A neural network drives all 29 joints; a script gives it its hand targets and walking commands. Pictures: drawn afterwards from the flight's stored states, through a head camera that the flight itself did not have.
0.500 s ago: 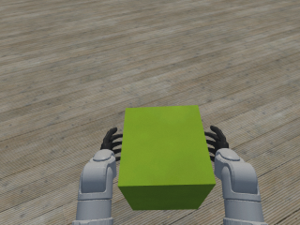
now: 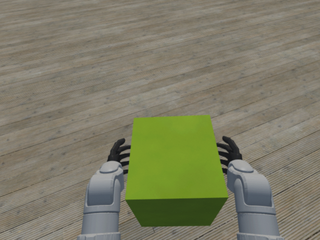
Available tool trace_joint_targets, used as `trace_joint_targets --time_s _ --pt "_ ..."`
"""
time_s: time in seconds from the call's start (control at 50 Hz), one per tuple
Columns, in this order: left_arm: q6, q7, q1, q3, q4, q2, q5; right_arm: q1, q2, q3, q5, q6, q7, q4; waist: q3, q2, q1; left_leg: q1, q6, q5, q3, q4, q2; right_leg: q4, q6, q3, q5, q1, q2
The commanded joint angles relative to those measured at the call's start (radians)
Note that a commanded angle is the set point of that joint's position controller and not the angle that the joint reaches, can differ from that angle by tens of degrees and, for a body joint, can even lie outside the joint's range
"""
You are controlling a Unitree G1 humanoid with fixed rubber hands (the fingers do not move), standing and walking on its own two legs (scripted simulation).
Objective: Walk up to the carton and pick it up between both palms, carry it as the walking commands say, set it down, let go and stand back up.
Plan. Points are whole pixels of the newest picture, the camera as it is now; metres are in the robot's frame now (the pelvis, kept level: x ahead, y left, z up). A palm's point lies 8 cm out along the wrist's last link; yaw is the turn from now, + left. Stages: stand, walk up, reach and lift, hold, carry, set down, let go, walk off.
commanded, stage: carry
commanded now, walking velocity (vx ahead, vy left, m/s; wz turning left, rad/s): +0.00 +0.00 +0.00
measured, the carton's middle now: (173, 174) +0.29 -0.01 -0.02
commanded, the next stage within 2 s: none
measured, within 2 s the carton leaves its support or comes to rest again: neither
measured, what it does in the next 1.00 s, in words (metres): walks backwards: right foot, then left foot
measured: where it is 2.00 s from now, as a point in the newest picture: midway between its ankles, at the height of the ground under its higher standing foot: outside the picture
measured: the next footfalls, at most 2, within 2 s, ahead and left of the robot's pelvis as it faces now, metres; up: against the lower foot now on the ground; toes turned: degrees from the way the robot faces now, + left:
right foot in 0.60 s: -0.06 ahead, -0.08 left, +0.00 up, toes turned -9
left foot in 0.92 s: -0.11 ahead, +0.28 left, +0.00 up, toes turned +4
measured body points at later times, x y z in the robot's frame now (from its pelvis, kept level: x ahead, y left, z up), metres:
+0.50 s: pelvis -0.05 +0.04 -0.02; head -0.03 +0.03 +0.43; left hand +0.23 +0.18 +0.05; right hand +0.23 -0.12 +0.05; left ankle +0.08 +0.11 -0.73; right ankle -0.05 -0.10 -0.70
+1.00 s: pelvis -0.19 +0.14 -0.01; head -0.17 +0.15 +0.44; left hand +0.10 +0.28 +0.05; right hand +0.10 -0.01 +0.06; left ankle -0.15 +0.28 -0.73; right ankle -0.13 -0.04 -0.70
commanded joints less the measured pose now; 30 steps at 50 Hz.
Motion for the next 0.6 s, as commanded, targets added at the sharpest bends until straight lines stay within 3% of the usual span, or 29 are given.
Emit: trace_joint_targets --time_s 0.0,0.02,0.04,0.06,0.08,0.1,0.12,0.16,0.18,0.22,0.26,0.28,0.3,0.32,0.34,0.36,0.38,0.4,0.42,0.44,0.46,0.48,0.5,0.52,0.54,0.56,0.58 --pt "-0.054 -0.185 -0.46 -0.48 -0.103 -0.841 -0.25 -0.478 0.852 0.562 0.247 -0.032 0.217 -0.056 -0.28 0.013 0.001 0.194 0.012 0.14 -0.112 -0.063 0.115 -0.103 -0.021 0.088 0.095 0.019 -0.091" --pt "-0.062 -0.183 -0.464 -0.542 -0.197 -0.856 -0.298 -0.469 0.833 0.599 0.277 -0.04 0.212 -0.151 -0.258 0.007 -0.003 0.206 0.017 0.112 -0.107 -0.064 0.106 -0.1 -0.023 0.089 0.091 -0.009 -0.092" --pt "-0.061 -0.182 -0.494 -0.535 -0.228 -0.845 -0.311 -0.468 0.846 0.605 0.285 -0.036 0.211 -0.153 -0.285 -0.054 0.001 0.188 0.02 0.145 -0.122 -0.057 0.119 -0.105 -0.026 0.084 0.102 0.039 -0.091" --pt "-0.014 -0.18 -0.547 -0.703 -0.459 -0.915 -0.434 -0.509 0.905 0.757 0.411 0.011 0.207 -0.379 -0.281 0.033 -0.002 0.218 0.009 0.179 -0.093 -0.032 0.108 -0.088 -0.018 0.091 0.189 0.015 -0.115" --pt "0.043 -0.183 -0.54 -0.742 -0.546 -0.926 -0.476 -0.551 0.951 0.828 0.457 0.068 0.207 -0.471 -0.292 -0.032 0.001 0.189 -0.006 0.265 -0.085 0.001 0.116 -0.057 0.0 0.097 0.301 0.034 -0.148" --pt "0.099 -0.188 -0.522 -0.757 -0.55 -0.939 -0.499 -0.561 0.985 0.844 0.492 0.12 0.211 -0.476 -0.284 0.012 0.005 0.17 -0.014 0.288 -0.09 0.012 0.12 -0.025 -0.001 0.114 0.326 0.05 -0.177" --pt "0.138 -0.188 -0.483 -0.723 -0.455 -0.939 -0.484 -0.511 0.939 0.804 0.456 0.159 0.214 -0.411 -0.297 -0.011 0.006 0.135 -0.018 0.322 -0.08 0.041 0.116 0.006 -0.004 0.103 0.37 0.053 -0.17" --pt "0.177 -0.192 -0.33 -0.665 -0.384 -0.86 -0.434 -0.38 0.869 0.75 0.405 0.198 0.215 -0.334 -0.293 -0.078 0.004 0.104 -0.021 0.276 -0.065 0.104 0.1 0.008 -0.034 0.136 0.506 0.055 -0.208" --pt "0.191 -0.196 -0.316 -0.67 -0.376 -0.874 -0.439 -0.392 0.856 0.746 0.403 0.213 0.217 -0.349 -0.291 -0.106 0.007 0.062 -0.022 0.309 -0.063 0.129 0.09 0.026 -0.051 0.158 0.57 0.067 -0.239" --pt "0.21 -0.214 -0.301 -0.665 -0.331 -0.879 -0.436 -0.352 0.869 0.739 0.387 0.229 0.23 -0.292 -0.292 -0.142 0.009 0.019 -0.018 0.164 -0.056 0.138 0.062 0.034 -0.08 0.185 0.753 0.088 -0.284" --pt "0.204 -0.226 -0.404 -0.692 -0.379 -0.916 -0.453 -0.502 0.937 0.773 0.433 0.229 0.248 -0.326 -0.246 -0.182 0.009 -0.052 -0.024 -0.065 -0.038 0.148 0.033 0.0 -0.113 0.242 0.776 0.101 -0.335" --pt "0.202 -0.222 -0.468 -0.71 -0.397 -0.951 -0.461 -0.531 0.958 0.785 0.453 0.227 0.259 -0.353 -0.257 -0.198 0.002 -0.028 -0.018 -0.157 -0.019 0.118 0.014 0.013 -0.109 0.207 0.759 0.073 -0.326" --pt "0.199 -0.222 -0.434 -0.688 -0.392 -0.933 -0.446 -0.536 0.968 0.794 0.453 0.224 0.263 -0.352 -0.233 -0.227 -0.001 -0.014 -0.012 -0.09 -0.047 0.104 0.036 0.033 -0.081 0.17 0.675 0.034 -0.296" --pt "0.192 -0.219 -0.489 -0.7 -0.414 -0.949 -0.456 -0.586 0.986 0.802 0.481 0.221 0.268 -0.361 -0.233 -0.217 0.006 0.035 -0.013 -0.023 -0.05 0.053 0.05 0.032 -0.07 0.168 0.557 -0.004 -0.282" --pt "0.198 -0.216 -0.489 -0.7 -0.397 -0.949 -0.458 -0.574 0.977 0.788 0.48 0.224 0.268 -0.339 -0.222 -0.101 0.004 0.101 0.021 0.185 -0.103 0.041 0.099 0.064 -0.032 0.136 0.382 -0.08 -0.241" --pt "0.197 -0.216 -0.493 -0.696 -0.407 -0.966 -0.457 -0.608 0.991 0.802 0.49 0.225 0.269 -0.39 -0.241 -0.001 0.001 0.132 0.053 0.271 -0.18 -0.007 0.168 0.1 -0.005 0.086 0.135 -0.139 -0.172" --pt "0.205 -0.213 -0.529 -0.706 -0.432 -0.955 -0.471 -0.552 0.987 0.776 0.49 0.229 0.27 -0.34 -0.234 0.222 -0.009 0.135 0.11 0.241 -0.283 -0.149 0.257 0.238 0.016 -0.015 -0.104 -0.182 -0.072" --pt "0.205 -0.214 -0.542 -0.712 -0.439 -0.953 -0.484 -0.509 0.952 0.762 0.471 0.231 0.269 -0.351 -0.272 0.299 -0.028 0.146 0.18 0.226 -0.331 -0.214 0.332 0.463 0.016 -0.055 -0.366 -0.199 -0.006" --pt "0.202 -0.211 -0.513 -0.687 -0.429 -0.935 -0.47 -0.502 0.988 0.752 0.474 0.231 0.27 -0.33 -0.277 0.21 -0.02 0.126 0.186 0.126 -0.321 -0.225 0.315 0.518 -0.005 -0.008 -0.379 -0.193 -0.006" --pt "0.204 -0.213 -0.502 -0.687 -0.417 -0.967 -0.483 -0.542 0.993 0.76 0.478 0.229 0.268 -0.371 -0.272 0.175 -0.016 0.099 0.172 0.037 -0.224 -0.232 0.258 0.539 -0.01 0.018 -0.315 -0.183 -0.039" --pt "0.192 -0.218 -0.558 -0.707 -0.456 -0.998 -0.516 -0.526 0.994 0.753 0.462 0.226 0.26 -0.356 -0.289 0.054 -0.014 0.126 0.151 0.079 -0.186 -0.207 0.234 0.495 -0.014 0.007 -0.28 -0.168 -0.052" --pt "0.2 -0.215 -0.508 -0.696 -0.426 -0.978 -0.496 -0.492 1.002 0.74 0.446 0.222 0.256 -0.343 -0.314 0.102 -0.003 0.147 0.116 0.116 -0.134 -0.161 0.193 0.432 -0.026 0.017 -0.248 -0.153 -0.055" --pt "0.195 -0.216 -0.509 -0.705 -0.453 -0.978 -0.508 -0.445 0.991 0.732 0.422 0.214 0.243 -0.341 -0.348 0.098 -0.002 0.172 0.095 0.192 -0.105 -0.15 0.182 0.292 -0.023 -0.022 -0.214 -0.107 -0.049" --pt "0.198 -0.218 -0.454 -0.696 -0.411 -0.971 -0.488 -0.495 0.999 0.738 0.426 0.213 0.24 -0.391 -0.353 0.138 -0.011 0.168 0.108 0.093 -0.114 -0.209 0.187 0.225 -0.008 -0.065 -0.234 -0.064 -0.014" --pt "0.197 -0.224 -0.506 -0.693 -0.423 -0.987 -0.497 -0.506 1.01 0.74 0.426 0.218 0.238 -0.374 -0.367 0.133 0.002 0.162 0.078 0.025 -0.107 -0.232 0.165 0.055 -0.024 -0.087 -0.212 0.035 0.0" --pt "0.197 -0.231 -0.488 -0.68 -0.415 -0.988 -0.496 -0.485 0.999 0.742 0.413 0.22 0.234 -0.377 -0.352 0.084 0.01 0.12 0.032 0.003 -0.088 -0.243 0.146 -0.112 -0.031 -0.112 -0.138 0.14 -0.003" --pt "0.196 -0.239 -0.486 -0.679 -0.405 -0.986 -0.493 -0.53 0.999 0.759 0.422 0.212 0.234 -0.417 -0.381 -0.028 0.008 0.06 0.0 -0.031 -0.055 -0.124 0.094 -0.229 -0.052 0.08 -0.106 0.247 -0.151"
